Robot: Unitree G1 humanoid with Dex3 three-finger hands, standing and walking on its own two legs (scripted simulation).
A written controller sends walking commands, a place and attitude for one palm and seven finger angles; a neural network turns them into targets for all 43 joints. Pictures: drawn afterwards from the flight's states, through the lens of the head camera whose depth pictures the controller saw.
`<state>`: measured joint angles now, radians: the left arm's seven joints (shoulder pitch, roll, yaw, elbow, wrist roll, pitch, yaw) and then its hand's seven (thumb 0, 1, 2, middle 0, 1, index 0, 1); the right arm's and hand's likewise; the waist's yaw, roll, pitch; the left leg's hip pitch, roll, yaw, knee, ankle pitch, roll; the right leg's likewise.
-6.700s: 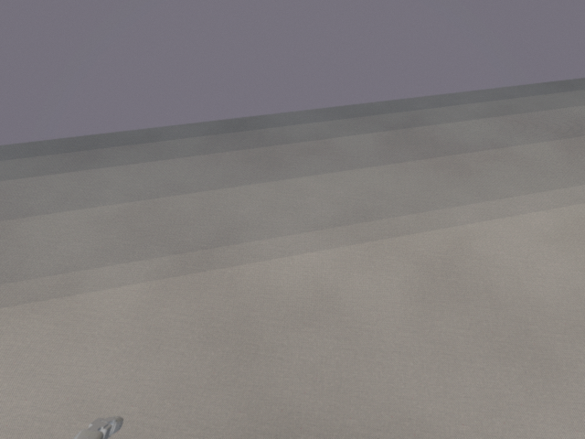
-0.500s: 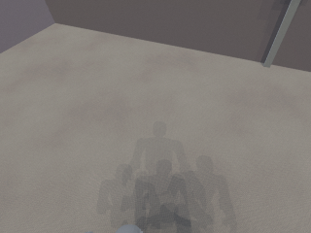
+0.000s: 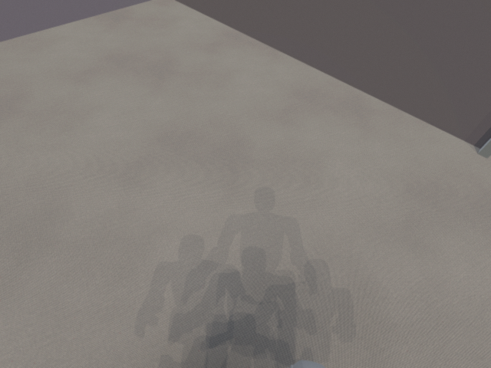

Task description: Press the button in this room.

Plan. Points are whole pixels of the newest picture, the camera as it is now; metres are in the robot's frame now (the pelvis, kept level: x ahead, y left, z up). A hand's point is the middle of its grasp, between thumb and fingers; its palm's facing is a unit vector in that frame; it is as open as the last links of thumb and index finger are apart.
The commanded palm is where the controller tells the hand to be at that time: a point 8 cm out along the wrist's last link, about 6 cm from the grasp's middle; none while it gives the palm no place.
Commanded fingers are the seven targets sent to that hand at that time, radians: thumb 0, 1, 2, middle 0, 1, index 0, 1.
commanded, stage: turn or walk to find it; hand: left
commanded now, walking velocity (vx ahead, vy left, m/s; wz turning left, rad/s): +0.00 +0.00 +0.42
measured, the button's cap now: out of the picture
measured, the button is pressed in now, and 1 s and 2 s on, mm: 0 0 0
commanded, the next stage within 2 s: none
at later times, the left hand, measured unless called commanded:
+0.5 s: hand out of the picture +0.00 +0.13 -0.14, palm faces +0.22 -0.93 -0.28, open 7.4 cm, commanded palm none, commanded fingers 0.00 0.90 0.90 -0.20 -0.30 -0.20 -0.30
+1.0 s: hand out of the picture -0.17 +0.18 -0.18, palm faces +0.47 -0.85 -0.22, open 7.4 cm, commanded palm none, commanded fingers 0.00 0.90 0.90 -0.20 -0.30 -0.20 -0.30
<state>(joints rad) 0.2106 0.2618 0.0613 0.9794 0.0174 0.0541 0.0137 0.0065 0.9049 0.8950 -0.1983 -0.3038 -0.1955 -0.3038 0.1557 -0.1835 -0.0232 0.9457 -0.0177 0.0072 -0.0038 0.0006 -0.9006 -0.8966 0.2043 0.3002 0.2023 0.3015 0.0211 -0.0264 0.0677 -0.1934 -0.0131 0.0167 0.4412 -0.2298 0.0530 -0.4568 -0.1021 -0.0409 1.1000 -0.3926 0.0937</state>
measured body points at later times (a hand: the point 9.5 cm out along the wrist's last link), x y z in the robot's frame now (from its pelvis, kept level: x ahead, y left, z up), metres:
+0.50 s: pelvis -0.04 -0.07 +0.00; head -0.03 -0.11 +0.45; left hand -0.01 +0.18 -0.12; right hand +0.01 -0.32 -0.17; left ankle -0.09 +0.08 -0.64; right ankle -0.01 -0.15 -0.74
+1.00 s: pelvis -0.10 -0.02 +0.00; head -0.09 +0.02 +0.45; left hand -0.19 +0.23 -0.17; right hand +0.10 -0.20 -0.13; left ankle -0.15 +0.05 -0.74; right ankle -0.04 -0.16 -0.67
